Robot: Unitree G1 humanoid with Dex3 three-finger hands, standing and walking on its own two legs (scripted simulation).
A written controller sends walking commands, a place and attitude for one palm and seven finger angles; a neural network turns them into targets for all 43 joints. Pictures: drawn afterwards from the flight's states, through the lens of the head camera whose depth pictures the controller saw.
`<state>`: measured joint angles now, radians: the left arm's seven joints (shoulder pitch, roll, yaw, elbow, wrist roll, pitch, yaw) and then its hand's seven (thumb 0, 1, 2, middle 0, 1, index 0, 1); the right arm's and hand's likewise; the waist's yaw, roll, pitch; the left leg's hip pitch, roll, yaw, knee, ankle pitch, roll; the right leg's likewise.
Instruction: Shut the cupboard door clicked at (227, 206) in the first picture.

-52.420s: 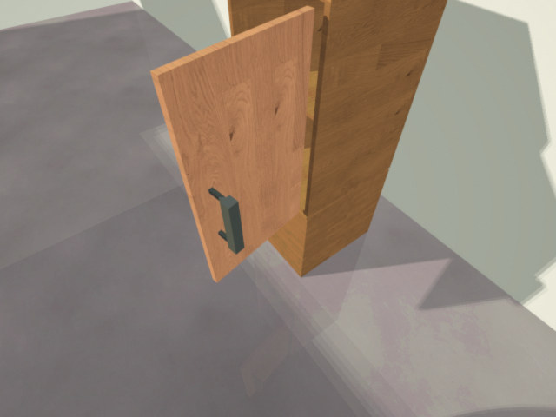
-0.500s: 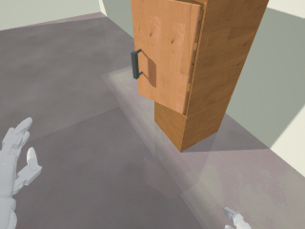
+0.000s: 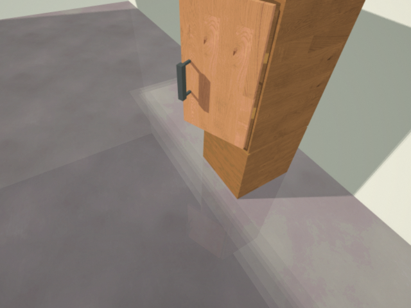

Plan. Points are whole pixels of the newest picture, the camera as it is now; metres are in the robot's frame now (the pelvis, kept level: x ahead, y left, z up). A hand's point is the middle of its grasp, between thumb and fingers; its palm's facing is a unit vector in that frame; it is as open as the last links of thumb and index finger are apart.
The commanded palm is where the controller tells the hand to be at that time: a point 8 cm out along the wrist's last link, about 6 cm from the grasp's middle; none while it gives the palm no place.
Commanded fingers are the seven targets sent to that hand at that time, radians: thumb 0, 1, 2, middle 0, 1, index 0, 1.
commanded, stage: let the arm hang, fingers relaxed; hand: left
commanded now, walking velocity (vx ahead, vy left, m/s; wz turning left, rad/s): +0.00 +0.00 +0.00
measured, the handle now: (185, 80) +0.96 +0.14 -0.09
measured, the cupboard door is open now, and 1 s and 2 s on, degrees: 24 24 24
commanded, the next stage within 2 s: look to check the result in 0.54 s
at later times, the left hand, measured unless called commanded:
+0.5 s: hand out of the picture -0.04 +0.15 -0.18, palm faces +0.02 -0.99 -0.12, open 7.4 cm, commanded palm none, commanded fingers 0.00 0.90 0.90 -0.20 -0.30 -0.20 -0.30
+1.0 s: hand out of the picture -0.02 +0.18 -0.18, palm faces +0.00 -0.98 -0.20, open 7.4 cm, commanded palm none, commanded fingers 0.00 0.90 0.90 -0.20 -0.30 -0.20 -0.30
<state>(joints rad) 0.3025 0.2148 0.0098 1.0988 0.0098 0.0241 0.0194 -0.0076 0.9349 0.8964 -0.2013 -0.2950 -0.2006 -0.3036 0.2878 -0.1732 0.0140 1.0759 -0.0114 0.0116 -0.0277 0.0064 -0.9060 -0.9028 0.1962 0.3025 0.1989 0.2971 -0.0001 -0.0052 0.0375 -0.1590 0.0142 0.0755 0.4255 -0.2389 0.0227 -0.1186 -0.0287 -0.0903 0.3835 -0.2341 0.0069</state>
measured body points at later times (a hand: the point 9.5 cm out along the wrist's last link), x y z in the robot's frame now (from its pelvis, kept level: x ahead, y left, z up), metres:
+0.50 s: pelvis -0.01 +0.01 +0.00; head -0.01 +0.02 +0.45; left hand -0.04 +0.20 -0.17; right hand -0.05 -0.20 -0.16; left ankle +0.00 +0.10 -0.74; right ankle -0.02 -0.12 -0.74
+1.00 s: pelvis -0.01 +0.01 +0.00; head +0.00 +0.01 +0.45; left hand -0.02 +0.24 -0.16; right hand -0.03 -0.21 -0.16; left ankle +0.00 +0.10 -0.74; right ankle -0.02 -0.12 -0.74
